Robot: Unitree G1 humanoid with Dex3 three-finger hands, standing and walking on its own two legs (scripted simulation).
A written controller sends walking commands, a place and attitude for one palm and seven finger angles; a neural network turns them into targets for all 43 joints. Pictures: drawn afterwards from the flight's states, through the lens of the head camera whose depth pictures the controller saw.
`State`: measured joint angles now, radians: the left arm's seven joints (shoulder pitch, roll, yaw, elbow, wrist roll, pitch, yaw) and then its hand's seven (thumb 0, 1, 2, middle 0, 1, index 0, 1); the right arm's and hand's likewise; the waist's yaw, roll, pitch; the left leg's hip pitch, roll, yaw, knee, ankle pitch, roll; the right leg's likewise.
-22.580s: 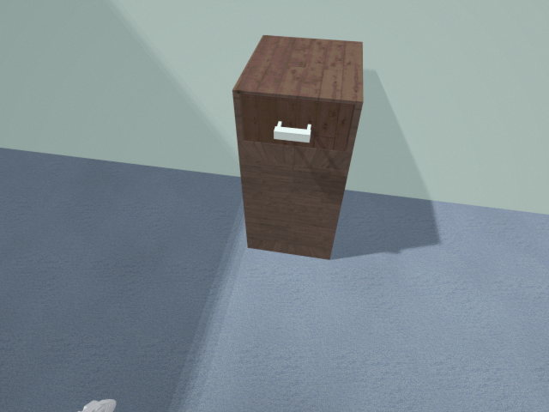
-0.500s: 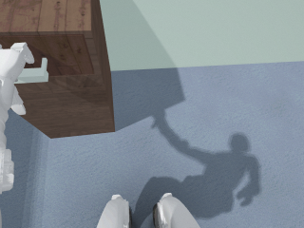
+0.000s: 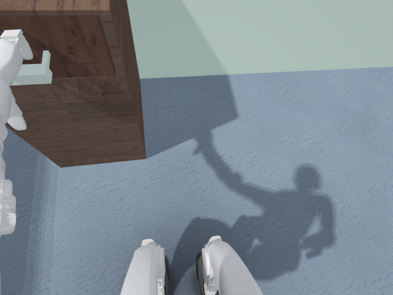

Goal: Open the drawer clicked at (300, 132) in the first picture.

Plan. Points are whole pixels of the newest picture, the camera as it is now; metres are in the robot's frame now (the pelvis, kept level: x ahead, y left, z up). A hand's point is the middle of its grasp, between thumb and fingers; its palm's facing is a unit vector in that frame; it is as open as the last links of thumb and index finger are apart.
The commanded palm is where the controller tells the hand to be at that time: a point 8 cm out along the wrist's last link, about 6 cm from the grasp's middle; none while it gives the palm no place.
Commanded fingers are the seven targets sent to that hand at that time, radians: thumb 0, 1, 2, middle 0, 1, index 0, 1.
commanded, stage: lower the fingers behind the handle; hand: left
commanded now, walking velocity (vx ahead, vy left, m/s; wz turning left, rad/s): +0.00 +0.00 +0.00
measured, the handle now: (20, 65) +0.57 +0.32 +0.02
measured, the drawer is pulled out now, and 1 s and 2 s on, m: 0.00 0.00 0.00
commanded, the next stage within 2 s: lift the fingers back up to retry in 0.18 s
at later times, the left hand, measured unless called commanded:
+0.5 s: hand (7, 82) +0.52 +0.33 +0.04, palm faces -0.09 -0.02 -1.00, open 13.8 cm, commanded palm +0.52 +0.30 +0.08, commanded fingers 0.00 -0.50 0.30 -0.30 -1.20 -0.30 -1.20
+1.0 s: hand out of the picture +0.51 +0.32 +0.09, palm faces -0.10 -0.05 -0.99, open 13.8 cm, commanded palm +0.51 +0.31 +0.13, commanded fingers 0.00 -0.50 0.30 -0.30 -1.20 -0.30 -1.20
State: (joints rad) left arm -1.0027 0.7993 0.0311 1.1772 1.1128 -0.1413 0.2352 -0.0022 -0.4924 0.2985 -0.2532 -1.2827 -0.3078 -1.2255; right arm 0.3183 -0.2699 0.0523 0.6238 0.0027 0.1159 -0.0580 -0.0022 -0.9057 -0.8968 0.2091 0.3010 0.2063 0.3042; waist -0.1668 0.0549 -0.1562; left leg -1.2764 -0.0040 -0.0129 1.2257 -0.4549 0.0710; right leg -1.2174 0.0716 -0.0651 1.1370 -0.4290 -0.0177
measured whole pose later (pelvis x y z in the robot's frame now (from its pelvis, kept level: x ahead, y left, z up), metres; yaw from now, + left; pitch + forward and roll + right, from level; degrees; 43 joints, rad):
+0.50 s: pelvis +0.01 +0.00 +0.01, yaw +0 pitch +29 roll -5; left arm -0.91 0.79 0.09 1.07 1.07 -0.19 0.21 0.00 -0.49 0.30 -0.26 -1.27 -0.32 -1.20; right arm 0.33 -0.27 0.03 0.65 0.00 0.11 -0.06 0.00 -0.91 -0.90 0.21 0.30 0.21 0.30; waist -0.14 0.06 -0.15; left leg -1.23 0.00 -0.02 1.19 -0.46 0.07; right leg -1.17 0.08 -0.07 1.09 -0.43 -0.02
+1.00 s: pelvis +0.06 +0.01 +0.06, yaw +1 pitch +22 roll -4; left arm -0.74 0.67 0.07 1.01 1.05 -0.20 0.22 0.00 -0.49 0.30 -0.32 -1.20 -0.32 -1.20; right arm 0.35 -0.27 -0.02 0.69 -0.01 0.18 -0.04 0.00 -0.91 -0.90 0.21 0.30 0.21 0.30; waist -0.09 0.06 -0.16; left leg -0.87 -0.01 0.00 0.91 -0.43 0.07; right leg -0.81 0.07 -0.02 0.80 -0.39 -0.01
